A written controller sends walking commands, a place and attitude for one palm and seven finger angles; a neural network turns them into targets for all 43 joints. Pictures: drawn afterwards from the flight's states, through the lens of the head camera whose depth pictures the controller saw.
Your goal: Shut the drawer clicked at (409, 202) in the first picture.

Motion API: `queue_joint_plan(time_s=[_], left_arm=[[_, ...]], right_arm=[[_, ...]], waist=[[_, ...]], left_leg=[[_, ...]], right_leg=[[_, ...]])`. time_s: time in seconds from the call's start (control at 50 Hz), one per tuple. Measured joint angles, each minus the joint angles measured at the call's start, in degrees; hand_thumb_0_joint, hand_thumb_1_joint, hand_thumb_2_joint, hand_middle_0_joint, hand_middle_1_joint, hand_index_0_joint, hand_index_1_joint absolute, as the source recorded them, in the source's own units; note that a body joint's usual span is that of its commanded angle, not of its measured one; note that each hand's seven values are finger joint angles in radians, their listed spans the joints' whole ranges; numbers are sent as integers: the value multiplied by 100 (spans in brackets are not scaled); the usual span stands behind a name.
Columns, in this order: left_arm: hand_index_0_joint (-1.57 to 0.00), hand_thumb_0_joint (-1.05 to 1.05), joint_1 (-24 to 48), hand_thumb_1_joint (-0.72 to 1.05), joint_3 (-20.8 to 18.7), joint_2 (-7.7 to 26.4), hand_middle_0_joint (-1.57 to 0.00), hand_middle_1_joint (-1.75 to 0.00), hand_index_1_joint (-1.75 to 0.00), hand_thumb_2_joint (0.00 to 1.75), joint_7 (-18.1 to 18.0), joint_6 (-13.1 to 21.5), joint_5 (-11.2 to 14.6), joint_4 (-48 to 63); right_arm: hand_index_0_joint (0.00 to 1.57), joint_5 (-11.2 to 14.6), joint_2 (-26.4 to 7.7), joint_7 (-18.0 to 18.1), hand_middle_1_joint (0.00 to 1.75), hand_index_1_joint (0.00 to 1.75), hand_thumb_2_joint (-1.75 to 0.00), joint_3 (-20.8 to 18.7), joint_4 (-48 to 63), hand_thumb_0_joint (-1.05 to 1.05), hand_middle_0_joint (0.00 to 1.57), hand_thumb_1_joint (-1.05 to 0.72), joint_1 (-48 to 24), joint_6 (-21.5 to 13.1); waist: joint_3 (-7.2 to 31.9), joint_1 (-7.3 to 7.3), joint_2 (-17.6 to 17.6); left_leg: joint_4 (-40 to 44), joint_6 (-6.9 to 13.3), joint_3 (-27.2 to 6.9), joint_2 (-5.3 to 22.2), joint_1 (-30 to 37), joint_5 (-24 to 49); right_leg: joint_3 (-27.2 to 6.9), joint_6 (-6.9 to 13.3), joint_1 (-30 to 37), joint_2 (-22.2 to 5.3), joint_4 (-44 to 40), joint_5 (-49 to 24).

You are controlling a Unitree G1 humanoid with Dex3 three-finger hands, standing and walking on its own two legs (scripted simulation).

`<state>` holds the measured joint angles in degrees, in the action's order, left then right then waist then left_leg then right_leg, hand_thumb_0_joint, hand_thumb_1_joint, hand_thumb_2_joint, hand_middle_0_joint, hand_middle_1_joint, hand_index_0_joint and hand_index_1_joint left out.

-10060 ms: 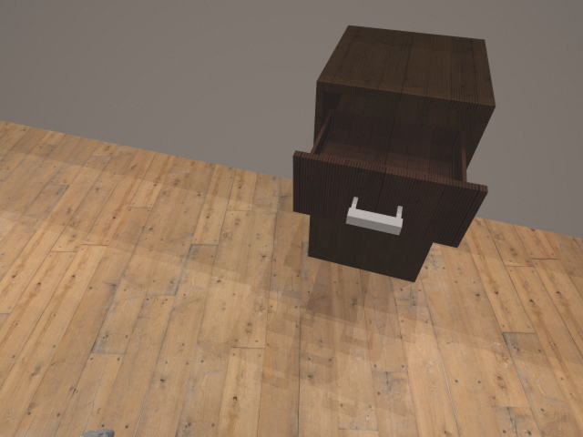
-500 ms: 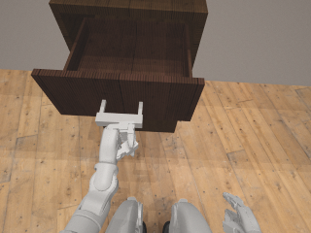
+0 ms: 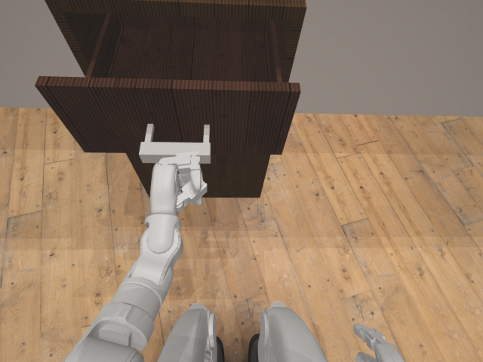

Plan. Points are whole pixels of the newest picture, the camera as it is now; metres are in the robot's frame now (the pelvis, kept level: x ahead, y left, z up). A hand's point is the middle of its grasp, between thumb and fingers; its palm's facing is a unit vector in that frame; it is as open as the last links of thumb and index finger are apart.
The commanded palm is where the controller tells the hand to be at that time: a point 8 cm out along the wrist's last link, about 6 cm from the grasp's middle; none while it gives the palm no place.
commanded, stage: push the drawer shut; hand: left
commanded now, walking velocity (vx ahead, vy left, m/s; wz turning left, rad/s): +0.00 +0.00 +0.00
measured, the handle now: (177, 141) +0.48 +0.11 +0.03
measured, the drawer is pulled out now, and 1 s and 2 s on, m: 0.18 0.06 0.00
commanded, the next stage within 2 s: pull the fist back off the drawer in 1.68 s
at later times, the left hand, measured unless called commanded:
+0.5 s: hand (204, 154) +0.46 +0.06 +0.02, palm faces +0.02 -1.00 -0.05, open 3.0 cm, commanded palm +0.45 +0.11 +0.03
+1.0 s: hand (203, 124) +0.52 +0.06 +0.02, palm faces +0.02 -1.00 -0.05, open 3.1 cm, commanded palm +0.51 +0.11 +0.03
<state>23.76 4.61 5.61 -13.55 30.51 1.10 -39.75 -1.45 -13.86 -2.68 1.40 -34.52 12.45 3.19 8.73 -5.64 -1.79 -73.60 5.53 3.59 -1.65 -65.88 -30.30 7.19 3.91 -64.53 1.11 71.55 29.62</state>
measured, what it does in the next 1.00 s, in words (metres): stands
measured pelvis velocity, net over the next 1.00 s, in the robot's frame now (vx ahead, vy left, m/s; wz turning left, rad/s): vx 0.00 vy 0.00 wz -0.03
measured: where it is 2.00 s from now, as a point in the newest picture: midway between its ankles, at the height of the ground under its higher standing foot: outside the picture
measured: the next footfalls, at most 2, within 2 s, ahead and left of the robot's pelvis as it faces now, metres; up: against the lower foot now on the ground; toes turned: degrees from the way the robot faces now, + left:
none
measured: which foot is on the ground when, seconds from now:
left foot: down 0.00-1.00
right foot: down 0.00-1.00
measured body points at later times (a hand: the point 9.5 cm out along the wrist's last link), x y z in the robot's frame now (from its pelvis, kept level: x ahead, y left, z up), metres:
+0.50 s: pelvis +0.00 -0.01 +0.00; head +0.13 +0.00 +0.43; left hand +0.45 +0.11 +0.03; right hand +0.06 -0.26 -0.13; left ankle +0.04 +0.06 -0.62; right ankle +0.04 -0.09 -0.62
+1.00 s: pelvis +0.00 +0.00 -0.01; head +0.16 +0.01 +0.41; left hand +0.51 +0.12 +0.03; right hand +0.01 -0.26 -0.13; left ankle +0.04 +0.06 -0.62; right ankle +0.04 -0.09 -0.62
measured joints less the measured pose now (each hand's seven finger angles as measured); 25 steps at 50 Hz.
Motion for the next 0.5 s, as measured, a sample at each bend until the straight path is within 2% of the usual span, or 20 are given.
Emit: queue_joint_plan(time_s=[0.5], left_arm=[[-140, -1, 1403, 80, -860, 235, -140, -160, -160, 96, 101, 351, -82, -1591]], right_arm=[[20, -98, -13, -70, 30, 30, -90, -55, -221, 0, 20, -90, 305, -21]], waist=[[27, -241, -43]], left_leg=[[16, -43, 26, 63, -206, 2]], right_leg=[[-33, 41, -240, 66, -11, -27]])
